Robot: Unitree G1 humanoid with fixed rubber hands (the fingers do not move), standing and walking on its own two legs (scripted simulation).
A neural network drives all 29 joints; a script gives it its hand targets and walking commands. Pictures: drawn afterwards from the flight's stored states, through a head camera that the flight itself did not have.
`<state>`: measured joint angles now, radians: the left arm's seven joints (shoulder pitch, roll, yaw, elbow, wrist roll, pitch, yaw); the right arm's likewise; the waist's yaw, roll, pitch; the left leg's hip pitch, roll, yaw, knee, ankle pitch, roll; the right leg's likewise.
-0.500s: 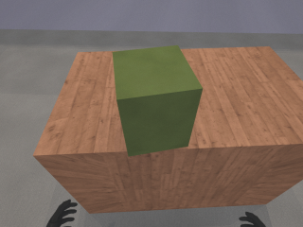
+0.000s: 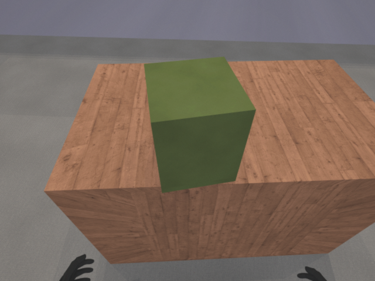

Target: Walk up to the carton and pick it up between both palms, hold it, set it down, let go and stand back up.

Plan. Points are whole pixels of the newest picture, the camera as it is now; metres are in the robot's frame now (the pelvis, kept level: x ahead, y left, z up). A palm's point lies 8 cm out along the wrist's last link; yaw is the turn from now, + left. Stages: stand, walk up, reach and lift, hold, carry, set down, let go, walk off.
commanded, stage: stand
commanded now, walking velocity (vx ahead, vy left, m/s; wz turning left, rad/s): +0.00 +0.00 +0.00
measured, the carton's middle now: (192, 126) +0.47 +0.01 +0.07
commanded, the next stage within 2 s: none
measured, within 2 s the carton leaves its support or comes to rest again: neither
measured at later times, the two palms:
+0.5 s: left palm out of the picture +0.11 +0.28 -0.09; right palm out of the picture +0.09 -0.27 -0.10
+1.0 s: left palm out of the picture +0.10 +0.28 -0.09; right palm out of the picture +0.07 -0.27 -0.10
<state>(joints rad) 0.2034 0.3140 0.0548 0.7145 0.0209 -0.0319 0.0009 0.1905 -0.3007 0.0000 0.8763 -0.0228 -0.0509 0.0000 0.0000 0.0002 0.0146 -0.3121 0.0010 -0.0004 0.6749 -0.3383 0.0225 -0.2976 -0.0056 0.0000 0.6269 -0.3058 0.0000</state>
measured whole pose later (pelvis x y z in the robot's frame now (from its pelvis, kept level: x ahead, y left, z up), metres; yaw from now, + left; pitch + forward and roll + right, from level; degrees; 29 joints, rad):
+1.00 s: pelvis -0.02 +0.00 +0.01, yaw +0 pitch -1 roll -1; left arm 0.20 0.31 0.05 0.80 0.02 -0.03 0.00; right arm 0.18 -0.30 0.00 0.96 -0.02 -0.05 0.00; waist 0.00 0.00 0.01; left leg -0.31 0.00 0.00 0.60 -0.28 0.02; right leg -0.29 -0.01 0.00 0.55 -0.24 0.00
